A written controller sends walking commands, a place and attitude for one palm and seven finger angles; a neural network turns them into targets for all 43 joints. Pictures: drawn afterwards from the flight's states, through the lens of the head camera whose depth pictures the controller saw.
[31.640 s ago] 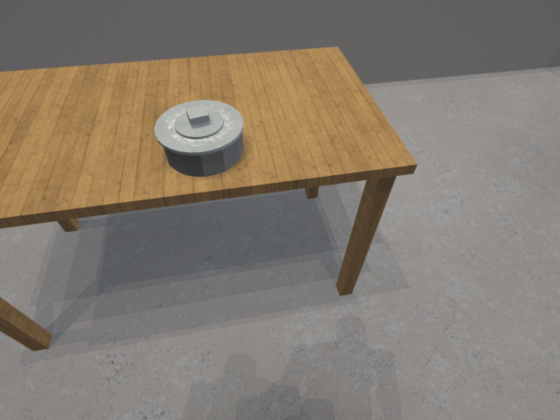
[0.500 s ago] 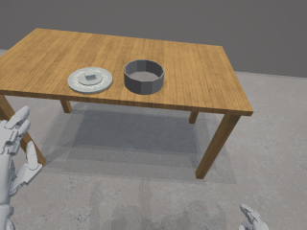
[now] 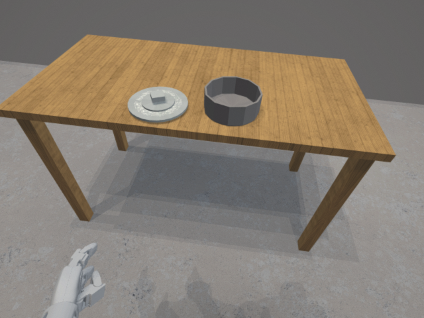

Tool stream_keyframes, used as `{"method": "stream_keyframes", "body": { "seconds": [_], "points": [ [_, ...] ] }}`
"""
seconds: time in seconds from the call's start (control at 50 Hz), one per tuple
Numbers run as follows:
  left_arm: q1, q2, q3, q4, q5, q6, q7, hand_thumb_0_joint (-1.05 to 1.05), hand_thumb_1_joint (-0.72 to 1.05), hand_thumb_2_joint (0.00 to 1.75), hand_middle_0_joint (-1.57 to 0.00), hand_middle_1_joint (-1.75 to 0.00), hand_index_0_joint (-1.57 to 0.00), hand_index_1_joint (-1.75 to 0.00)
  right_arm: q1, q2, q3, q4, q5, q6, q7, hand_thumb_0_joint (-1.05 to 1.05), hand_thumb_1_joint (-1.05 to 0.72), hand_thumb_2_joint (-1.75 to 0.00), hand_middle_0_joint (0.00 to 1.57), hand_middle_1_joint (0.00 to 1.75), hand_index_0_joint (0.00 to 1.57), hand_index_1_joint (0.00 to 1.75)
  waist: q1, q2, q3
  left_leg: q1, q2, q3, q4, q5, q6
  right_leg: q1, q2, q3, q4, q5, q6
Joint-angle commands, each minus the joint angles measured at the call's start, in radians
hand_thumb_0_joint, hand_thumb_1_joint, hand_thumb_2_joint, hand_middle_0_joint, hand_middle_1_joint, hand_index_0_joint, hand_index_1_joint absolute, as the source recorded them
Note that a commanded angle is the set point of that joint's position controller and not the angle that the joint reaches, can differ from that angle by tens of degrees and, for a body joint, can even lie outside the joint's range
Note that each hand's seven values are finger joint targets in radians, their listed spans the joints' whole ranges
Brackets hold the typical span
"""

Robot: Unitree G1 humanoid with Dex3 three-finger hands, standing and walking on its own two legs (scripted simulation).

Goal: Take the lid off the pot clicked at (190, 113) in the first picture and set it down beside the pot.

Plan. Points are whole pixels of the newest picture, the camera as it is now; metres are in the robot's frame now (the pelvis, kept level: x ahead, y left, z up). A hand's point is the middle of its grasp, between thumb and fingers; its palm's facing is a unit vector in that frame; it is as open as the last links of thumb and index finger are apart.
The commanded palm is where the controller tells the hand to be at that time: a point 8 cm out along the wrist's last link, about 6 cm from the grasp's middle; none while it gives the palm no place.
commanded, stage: stop stepping back and stand still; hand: left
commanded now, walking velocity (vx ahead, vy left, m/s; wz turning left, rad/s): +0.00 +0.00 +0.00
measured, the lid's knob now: (157, 96) +0.76 +0.18 +0.01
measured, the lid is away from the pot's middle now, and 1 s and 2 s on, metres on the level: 0.24 0.24 0.24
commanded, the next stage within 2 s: let the arm hang, fingers relaxed in 0.98 s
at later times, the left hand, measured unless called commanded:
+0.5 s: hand out of the picture +0.10 +0.19 -0.15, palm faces +0.02 -0.98 -0.21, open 7.3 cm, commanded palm none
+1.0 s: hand (138, 311) +0.18 +0.16 -0.15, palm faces -0.01 -0.98 -0.18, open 7.3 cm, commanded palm none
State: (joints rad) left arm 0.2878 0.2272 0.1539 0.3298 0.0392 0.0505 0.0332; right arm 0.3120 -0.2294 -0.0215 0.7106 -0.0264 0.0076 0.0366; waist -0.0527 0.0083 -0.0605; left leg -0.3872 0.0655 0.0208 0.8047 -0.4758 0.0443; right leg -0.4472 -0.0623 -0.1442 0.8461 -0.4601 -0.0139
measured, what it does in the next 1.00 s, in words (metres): walks ahead: left foot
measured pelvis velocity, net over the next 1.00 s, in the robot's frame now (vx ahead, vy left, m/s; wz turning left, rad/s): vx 0.11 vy -0.01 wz -0.05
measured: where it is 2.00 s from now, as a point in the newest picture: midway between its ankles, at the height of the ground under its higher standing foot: outside the picture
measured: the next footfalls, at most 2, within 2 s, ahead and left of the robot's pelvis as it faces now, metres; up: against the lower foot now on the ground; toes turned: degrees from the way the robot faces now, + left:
left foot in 0.38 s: +0.07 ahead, +0.10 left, +0.00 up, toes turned +1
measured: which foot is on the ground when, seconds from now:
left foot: down 0.00-0.20, up 0.22-0.36, down 0.38-1.00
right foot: down 0.00-1.00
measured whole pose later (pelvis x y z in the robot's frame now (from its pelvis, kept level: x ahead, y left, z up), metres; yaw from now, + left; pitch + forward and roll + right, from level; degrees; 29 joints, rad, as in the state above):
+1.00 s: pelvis +0.11 -0.01 +0.03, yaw -3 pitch +0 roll -1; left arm 0.20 0.15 0.05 1.01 0.00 0.01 0.05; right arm 0.33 -0.10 -0.05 1.05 -0.01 0.00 -0.05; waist -0.03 -0.01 0.06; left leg -0.10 0.03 0.06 0.52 -0.42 0.01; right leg -0.19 0.02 0.02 0.53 -0.34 0.00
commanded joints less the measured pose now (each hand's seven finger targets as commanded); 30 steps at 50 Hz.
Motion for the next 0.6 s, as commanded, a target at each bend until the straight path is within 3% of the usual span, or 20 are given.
{"method": "stream_keyframes", "body": {
  "seconds": [0.0, 0.04, 0.06, 0.12, 0.14, 0.16, 0.18, 0.2, 0.22, 0.24, 0.28, 0.32, 0.36, 0.38, 0.4, 0.44, 0.48, 0.52, 0.54, 0.58],
  "points": [
    [-0.132, 0.084, -0.061, 0.029, -0.028, -0.046, -0.032, 0.00, 0.90, 0.90, -0.20, -0.30, -0.20, -0.30, 0.005, -0.218, -0.070, -0.082, -0.027, -0.026, -0.057, 0.00, -0.90, -0.90, 0.20, 0.30, 0.20, 0.30, -0.005, 0.113, 0.145, 0.084, 0.336, -0.558, -0.536, 0.201, 0.239, -0.284, -0.011, 0.270, 0.387, -0.033, 0.018],
    [-0.138, 0.067, -0.077, 0.153, -0.020, -0.038, -0.037, 0.00, 0.90, 0.90, -0.20, -0.30, -0.20, -0.30, -0.056, -0.174, -0.057, -0.044, -0.025, -0.049, -0.063, 0.00, -0.90, -0.90, 0.20, 0.30, 0.20, 0.30, 0.035, 0.105, 0.110, -0.022, 0.244, -0.422, -0.497, 0.306, 0.157, -0.193, 0.012, 0.242, 0.338, 0.002, 0.026],
    [-0.104, 0.077, -0.084, 0.212, -0.024, -0.036, -0.038, 0.00, 0.90, 0.90, -0.20, -0.30, -0.20, -0.30, -0.083, -0.158, -0.049, -0.024, -0.019, -0.053, -0.068, 0.00, -0.90, -0.90, 0.20, 0.30, 0.20, 0.30, 0.058, 0.218, 0.138, -0.036, 0.220, -0.305, -0.469, 0.372, 0.132, -0.138, -0.001, 0.238, 0.249, -0.012, 0.023],
    [0.080, 0.070, -0.096, 0.388, -0.028, -0.058, -0.047, 0.00, 0.90, 0.90, -0.20, -0.30, -0.20, -0.30, -0.029, -0.134, -0.042, 0.050, -0.007, -0.047, -0.074, 0.00, -0.90, -0.90, 0.20, 0.30, 0.20, 0.30, 0.092, 0.236, 0.001, 0.083, 0.093, -0.058, -0.262, 0.466, 0.020, 0.152, 0.070, 0.106, -0.207, 0.096, 0.016],
    [0.133, 0.067, -0.077, 0.419, -0.021, -0.073, -0.039, 0.00, 0.90, 0.90, -0.20, -0.30, -0.20, -0.30, 0.011, -0.107, -0.051, 0.062, 0.000, -0.042, -0.074, 0.00, -0.90, -0.90, 0.20, 0.30, 0.20, 0.30, 0.088, 0.111, -0.061, 0.094, 0.039, -0.026, -0.155, 0.428, -0.010, 0.249, 0.064, 0.150, -0.307, 0.287, 0.003],
    [0.169, 0.123, -0.065, 0.448, -0.019, -0.090, -0.023, 0.00, 0.90, 0.90, -0.20, -0.30, -0.20, -0.30, 0.047, -0.055, -0.051, 0.065, 0.018, -0.042, -0.070, 0.00, -0.90, -0.90, 0.20, 0.30, 0.20, 0.30, 0.086, -0.094, -0.117, -0.035, -0.028, 0.030, 0.010, 0.268, -0.045, 0.398, -0.097, 0.419, -0.348, 0.578, -0.055],
    [0.158, 0.157, -0.068, 0.466, -0.023, -0.104, -0.013, 0.00, 0.90, 0.90, -0.20, -0.30, -0.20, -0.30, 0.053, -0.024, -0.046, 0.068, 0.028, -0.044, -0.061, 0.00, -0.90, -0.90, 0.20, 0.30, 0.20, 0.30, 0.077, -0.161, -0.109, -0.139, -0.073, 0.042, 0.089, -0.019, -0.069, 0.469, -0.243, 0.621, -0.409, 0.825, -0.156],
    [0.127, 0.166, -0.075, 0.474, -0.018, -0.109, -0.010, 0.00, 0.90, 0.90, -0.20, -0.30, -0.20, -0.30, 0.048, -0.024, -0.049, 0.082, 0.031, -0.039, -0.059, 0.00, -0.90, -0.90, 0.20, 0.30, 0.20, 0.30, 0.074, -0.099, -0.099, -0.110, -0.055, -0.017, 0.148, -0.129, -0.065, 0.433, -0.277, 0.604, -0.435, 0.809, -0.212],
    [0.087, 0.142, -0.069, 0.479, -0.012, -0.105, -0.005, 0.00, 0.90, 0.90, -0.20, -0.30, -0.20, -0.30, 0.046, -0.002, -0.051, 0.084, 0.026, -0.039, -0.056, 0.00, -0.90, -0.90, 0.20, 0.30, 0.20, 0.30, 0.057, -0.081, -0.071, -0.136, -0.053, -0.026, 0.151, -0.115, -0.055, 0.427, -0.231, 0.559, -0.418, 0.835, -0.210],
    [0.052, 0.129, -0.070, 0.494, -0.012, -0.096, 0.006, 0.00, 0.90, 0.90, -0.20, -0.30, -0.20, -0.30, 0.058, 0.003, -0.053, 0.103, 0.024, -0.032, -0.058, 0.00, -0.90, -0.90, 0.20, 0.30, 0.20, 0.30, 0.040, -0.182, -0.064, -0.123, -0.043, -0.025, 0.157, -0.096, -0.047, 0.404, -0.208, 0.531, -0.416, 0.846, -0.202],
    [0.017, 0.082, -0.073, 0.526, -0.012, -0.084, 0.018, 0.00, 0.90, 0.90, -0.20, -0.30, -0.20, -0.30, 0.050, -0.004, -0.054, 0.126, 0.026, -0.028, -0.058, 0.00, -0.90, -0.90, 0.20, 0.30, 0.20, 0.30, 0.030, -0.232, 0.000, -0.093, -0.027, -0.039, 0.003, -0.059, -0.028, 0.374, -0.180, 0.447, -0.399, 0.879, -0.184],
    [-0.005, 0.065, -0.081, 0.553, -0.023, -0.075, 0.016, 0.00, 0.90, 0.90, -0.20, -0.30, -0.20, -0.30, 0.102, 0.010, -0.047, 0.172, 0.029, -0.026, -0.054, 0.00, -0.90, -0.90, 0.20, 0.30, 0.20, 0.30, -0.005, -0.145, 0.018, 0.107, -0.023, -0.025, -0.300, 0.238, -0.016, 0.283, -0.101, 0.325, -0.339, 0.742, -0.099],
    [0.055, 0.002, -0.096, 0.557, -0.043, -0.062, 0.006, 0.00, 0.90, 0.90, -0.20, -0.30, -0.20, -0.30, 0.125, -0.074, -0.059, 0.190, 0.017, -0.039, -0.069, 0.00, -0.90, -0.90, 0.20, 0.30, 0.20, 0.30, 0.024, 0.209, -0.011, 0.343, 0.203, -0.297, -0.388, 0.725, 0.103, 0.043, 0.048, 0.170, -0.166, 0.268, 0.019],
    [0.023, -0.008, -0.109, 0.567, -0.045, -0.061, 0.007, 0.00, 0.90, 0.90, -0.20, -0.30, -0.20, -0.30, 0.123, -0.086, -0.062, 0.187, 0.009, -0.033, -0.076, 0.00, -0.90, -0.90, 0.20, 0.30, 0.20, 0.30, 0.003, 0.195, 0.015, 0.353, 0.279, -0.340, -0.431, 0.834, 0.175, 0.005, 0.065, 0.159, -0.096, -0.033, 0.033],
    [-0.012, -0.010, -0.114, 0.570, -0.040, -0.058, 0.007, 0.00, 0.90, 0.90, -0.20, -0.30, -0.20, -0.30, 0.117, -0.081, -0.058, 0.198, 0.001, -0.026, -0.081, 0.00, -0.90, -0.90, 0.20, 0.30, 0.20, 0.30, -0.002, 0.122, 0.062, 0.348, 0.268, -0.299, -0.431, 0.862, 0.186, -0.013, 0.062, 0.186, -0.057, -0.091, 0.025],
    [-0.032, -0.016, -0.116, 0.587, -0.038, -0.055, 0.003, 0.00, 0.90, 0.90, -0.20, -0.30, -0.20, -0.30, 0.097, -0.047, -0.047, 0.217, 0.003, -0.028, -0.086, 0.00, -0.90, -0.90, 0.20, 0.30, 0.20, 0.30, 0.013, 0.188, 0.115, 0.332, 0.225, -0.229, -0.402, 0.987, 0.161, -0.020, 0.040, 0.175, -0.080, -0.058, 0.025],
    [-0.011, -0.010, -0.113, 0.608, -0.036, -0.061, -0.003, 0.00, 0.90, 0.90, -0.20, -0.30, -0.20, -0.30, 0.080, -0.035, -0.044, 0.234, 0.009, -0.026, -0.084, 0.00, -0.90, -0.90, 0.20, 0.30, 0.20, 0.30, 0.032, 0.136, 0.087, 0.350, 0.159, -0.120, -0.339, 1.057, 0.094, 0.091, 0.045, 0.140, -0.255, 0.064, 0.018],
    [0.062, 0.011, -0.105, 0.642, -0.032, -0.071, 0.003, 0.00, 0.90, 0.90, -0.20, -0.30, -0.20, -0.30, 0.056, -0.026, -0.048, 0.226, 0.023, -0.027, -0.086, 0.00, -0.90, -0.90, 0.20, 0.30, 0.20, 0.30, 0.051, 0.003, 0.009, 0.288, 0.063, -0.033, -0.257, 0.853, 0.016, 0.287, 0.034, 0.194, -0.377, 0.515, -0.007],
    [0.070, 0.037, -0.101, 0.648, -0.031, -0.076, 0.010, 0.00, 0.90, 0.90, -0.20, -0.30, -0.20, -0.30, 0.046, -0.009, -0.050, 0.220, 0.029, -0.027, -0.083, 0.00, -0.90, -0.90, 0.20, 0.30, 0.20, 0.30, 0.052, -0.064, 0.018, 0.212, 0.028, -0.003, -0.251, 0.657, -0.013, 0.343, -0.029, 0.253, -0.370, 0.708, -0.036],
    [-0.001, 0.077, -0.107, 0.638, -0.031, -0.072, 0.005, 0.00, 0.90, 0.90, -0.20, -0.30, -0.20, -0.30, 0.049, 0.005, -0.046, 0.235, 0.031, -0.018, -0.068, 0.00, -0.90, -0.90, 0.20, 0.30, 0.20, 0.30, 0.026, -0.029, 0.100, 0.155, -0.013, -0.007, -0.332, 0.196, -0.024, 0.265, -0.100, 0.296, -0.437, 0.494, -0.080]
  ]
}}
